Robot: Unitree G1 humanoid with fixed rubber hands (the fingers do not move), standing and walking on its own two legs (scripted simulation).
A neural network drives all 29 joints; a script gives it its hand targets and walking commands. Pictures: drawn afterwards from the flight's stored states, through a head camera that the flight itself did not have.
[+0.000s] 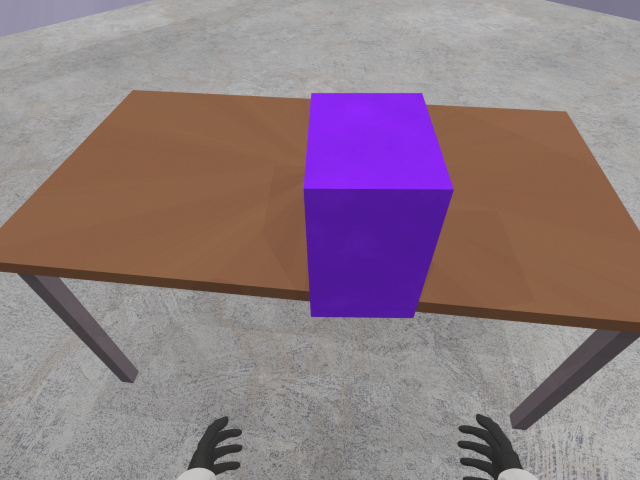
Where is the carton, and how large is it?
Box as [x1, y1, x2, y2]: [304, 93, 453, 317]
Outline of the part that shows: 311,93 304,177 304,204 311,316 413,317 453,190 422,94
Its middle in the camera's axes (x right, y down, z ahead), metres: +0.07 -0.05 +0.64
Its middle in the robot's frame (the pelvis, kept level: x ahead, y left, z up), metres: +0.53 -0.04 +0.04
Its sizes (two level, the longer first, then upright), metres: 0.239 0.178 0.289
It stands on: a table, 0.67 m high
